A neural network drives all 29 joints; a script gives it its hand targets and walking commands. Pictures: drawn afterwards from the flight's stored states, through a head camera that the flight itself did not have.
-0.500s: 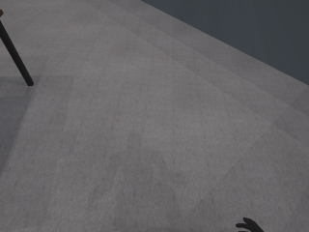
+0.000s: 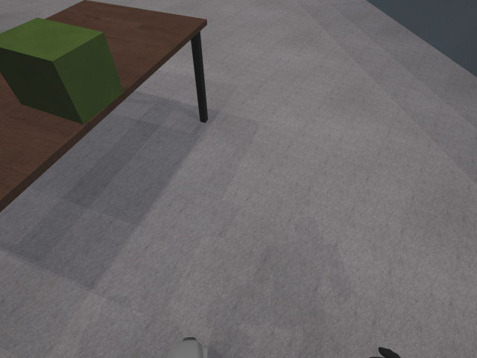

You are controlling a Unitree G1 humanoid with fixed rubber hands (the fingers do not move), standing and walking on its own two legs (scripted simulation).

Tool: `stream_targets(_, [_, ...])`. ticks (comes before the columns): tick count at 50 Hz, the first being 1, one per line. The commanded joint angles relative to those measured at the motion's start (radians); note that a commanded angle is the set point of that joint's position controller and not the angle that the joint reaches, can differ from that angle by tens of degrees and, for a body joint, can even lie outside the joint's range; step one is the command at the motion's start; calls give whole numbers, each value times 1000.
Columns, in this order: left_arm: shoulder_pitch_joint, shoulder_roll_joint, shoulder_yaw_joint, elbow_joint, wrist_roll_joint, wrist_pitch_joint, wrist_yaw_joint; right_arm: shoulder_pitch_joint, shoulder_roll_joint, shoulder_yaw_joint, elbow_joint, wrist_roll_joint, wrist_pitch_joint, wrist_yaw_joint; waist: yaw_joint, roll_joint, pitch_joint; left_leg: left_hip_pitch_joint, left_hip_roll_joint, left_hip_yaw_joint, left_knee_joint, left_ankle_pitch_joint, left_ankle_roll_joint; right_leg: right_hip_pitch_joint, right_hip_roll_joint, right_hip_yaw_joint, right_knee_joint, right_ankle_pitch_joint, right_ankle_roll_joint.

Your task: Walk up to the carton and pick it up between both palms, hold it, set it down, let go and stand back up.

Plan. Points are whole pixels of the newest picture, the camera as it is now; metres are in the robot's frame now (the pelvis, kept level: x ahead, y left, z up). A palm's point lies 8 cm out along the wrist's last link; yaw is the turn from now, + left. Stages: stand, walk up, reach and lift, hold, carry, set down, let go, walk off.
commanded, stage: walk up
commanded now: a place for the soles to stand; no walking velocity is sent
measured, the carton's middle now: (60, 70) +0.97 +0.61 -0.02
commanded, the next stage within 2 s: none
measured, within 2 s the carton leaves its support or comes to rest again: neither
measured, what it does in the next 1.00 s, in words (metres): walks ahead, turning left: left foot, then right foot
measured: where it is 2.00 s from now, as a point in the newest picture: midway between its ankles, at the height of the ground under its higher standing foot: (148, 286)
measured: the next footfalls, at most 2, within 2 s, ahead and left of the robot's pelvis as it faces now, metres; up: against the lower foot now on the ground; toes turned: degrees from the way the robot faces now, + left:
left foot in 0.06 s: +0.18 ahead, +0.17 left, +0.00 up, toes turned +8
right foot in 0.38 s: +0.30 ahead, -0.03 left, +0.00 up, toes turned +8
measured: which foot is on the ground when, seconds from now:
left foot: up 0.00-0.04, down 0.06-0.40, up 0.42-0.72, down 0.74-1.00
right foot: down 0.00-0.08, up 0.10-0.36, down 0.38-0.74, up 0.76-1.00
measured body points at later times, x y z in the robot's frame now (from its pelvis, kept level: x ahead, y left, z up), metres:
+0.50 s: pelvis +0.19 +0.08 -0.02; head +0.19 +0.07 +0.43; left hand +0.19 +0.35 -0.12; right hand +0.31 -0.15 -0.16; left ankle +0.15 +0.17 -0.67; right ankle +0.26 -0.03 -0.73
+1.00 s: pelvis +0.34 +0.22 -0.01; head +0.35 +0.24 +0.44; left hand +0.28 +0.49 -0.13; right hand +0.54 +0.03 -0.13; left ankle +0.32 +0.33 -0.73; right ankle +0.45 +0.13 -0.70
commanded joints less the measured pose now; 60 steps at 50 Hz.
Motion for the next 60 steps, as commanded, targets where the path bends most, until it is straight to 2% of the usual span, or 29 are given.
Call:
stream_targets(1, [-8,242,72,-102,-8,-7,12,-43,-66,-24,-108,-2,-64,-8,-11,-206,-15,179,-82,133,-133,17,44,-106,-187,52,-148,84,-273])
stream_targets(3, [11,191,47,-119,-18,13,1,172,-147,-66,-41,-10,-83,-41,-125,11,-146,489,-164,113,-224,-9,92,-210,-97,-37,254,154,-219])
stream_targets(4, [38,122,17,-165,-26,18,-20,285,-267,-97,-30,-6,-87,-64,-187,230,-213,657,-12,-259,-320,-216,197,-426,6,-37,582,-53,-142])
stream_targets(5, [-19,112,15,-250,-50,18,-39,272,-346,-111,-54,15,-85,-81,-187,285,-205,673,146,-699,-503,-406,309,-662,116,143,711,-284,-103])
stream_targets(6, [-77,158,31,-272,-62,21,-46,249,-331,-104,-54,38,-74,-97,-194,153,-192,616,195,-732,-565,-467,343,-674,71,273,781,-249,-114])
stream_targets(10, [56,148,32,-218,-52,-5,-56,77,-189,-46,-90,1,-66,-115,-71,99,-86,305,114,-436,-485,-139,297,-517,11,310,628,-138,-90])
stream_targets(12, [62,137,32,-214,-49,4,-58,58,-162,-39,-104,-3,-71,-108,-63,99,-68,219,102,-411,-483,-94,298,-453,32,287,498,-168,-75])
stream_targets(17, [95,125,43,-231,-42,0,-47,8,-153,-33,-115,0,-63,-86,-23,56,-58,-15,26,-352,-438,-272,246,-206,100,249,239,68,-89])
stream_targets(19, [250,146,62,-197,-32,-7,-37,-66,-113,-16,-141,4,-54,-76,83,-28,-78,-251,-75,-265,-282,-428,156,109,130,244,130,89,-114])
stream_targets(20, [315,203,79,-195,-7,-12,-23,-58,-39,11,-168,2,-56,-72,129,-193,-81,-382,-171,-160,-23,-438,76,198,-40,480,-22,-194,-163])
stream_targets(21, [280,316,91,-213,8,-7,-4,-33,-37,9,-191,-5,-52,-75,109,-333,-32,-420,-247,-56,296,-371,21,77,-358,999,-351,-656,-264])
stream_targets(22, [167,294,77,-209,5,2,16,12,-129,-24,-167,-30,-40,-80,40,-192,69,-412,-155,-127,428,-286,5,-34,-398,1079,-409,-745,-316])
stream_targets(24, [81,216,54,-205,-2,-10,20,43,-130,-30,-128,-28,-35,-69,14,-122,124,-382,-89,-114,453,-154,-13,-66,-315,806,-328,-481,-323])
stream_targets(29, [10,204,42,-159,-10,-35,0,24,-26,-12,-139,8,-54,-34,9,-248,58,-129,-38,-55,120,-86,-21,-92,-190,320,-274,29,-287])
stream_targets(34, [34,218,47,-152,-21,-13,-8,38,-14,-22,-126,2,-89,-34,-7,-209,-7,187,-121,105,-124,82,34,-189,-147,122,-130,141,-255])
stream_targets(36, [40,198,33,-163,-24,6,-13,174,-66,-49,-101,-10,-98,-51,-80,-92,-80,407,-160,104,-182,72,66,-259,-127,78,89,113,-217])
stream_targets(37, [85,153,15,-172,-25,13,-20,298,-121,-72,-72,-15,-102,-68,-135,33,-168,558,-147,16,-196,-8,99,-314,-64,34,345,107,-178])
stream_targets(38, [109,76,-13,-223,-28,18,-36,363,-232,-88,-79,-10,-103,-92,-169,254,-211,645,78,-433,-330,-240,210,-508,55,47,657,-190,-110])
stream_targets(39, [50,126,6,-280,-38,31,-44,342,-297,-104,-102,15,-95,-112,-184,182,-206,576,219,-811,-533,-430,310,-616,113,224,763,-272,-96])
stream_targets(40, [-3,164,15,-288,-49,41,-46,275,-286,-96,-105,32,-85,-127,-175,103,-151,507,236,-784,-565,-499,323,-640,62,300,838,-216,-107])
stream_targets(44, [99,158,21,-237,-42,23,-49,130,-160,-41,-111,0,-84,-137,-82,108,-65,275,155,-501,-482,-205,303,-544,8,322,708,-147,-85])
stream_targets(46, [96,134,22,-236,-43,27,-55,111,-149,-34,-103,0,-94,-132,-68,106,-45,209,143,-444,-480,-127,302,-494,9,311,573,-157,-72])
stream_targets(51, [114,107,30,-241,-38,14,-58,57,-147,-30,-102,3,-88,-115,-40,83,-37,45,52,-299,-415,-172,250,-267,86,219,253,17,-84])
stream_targets(53, [237,122,54,-213,-34,2,-49,17,-127,-16,-110,9,-77,-100,38,1,-71,-152,-27,-229,-284,-359,182,16,147,181,143,83,-111])
stream_targets(54, [298,157,66,-208,-19,-4,-39,14,-73,4,-124,8,-75,-94,83,-96,-66,-257,-95,-156,-120,-408,122,109,78,298,61,-64,-146])
stream_targets(55, [310,274,87,-228,1,-9,-25,29,-15,23,-163,15,-77,-87,102,-326,-55,-346,-225,-18,264,-329,36,71,-249,843,-264,-538,-265])
stream_targets(56, [236,300,86,-214,-6,6,-6,45,-92,-3,-159,-6,-65,-93,58,-228,51,-372,-166,-68,400,-335,16,-11,-367,1047,-374,-641,-359])
stream_targets(57, [183,259,71,-215,-14,7,5,32,-123,-14,-141,-10,-57,-91,42,-147,127,-388,-125,-92,461,-264,4,-66,-364,987,-353,-586,-379])
stream_targets(60, [97,209,45,-195,-11,-6,8,56,-94,-20,-135,-7,-59,-77,19,-154,114,-301,-53,-88,367,-151,-15,-109,-256,652,-303,-268,-330])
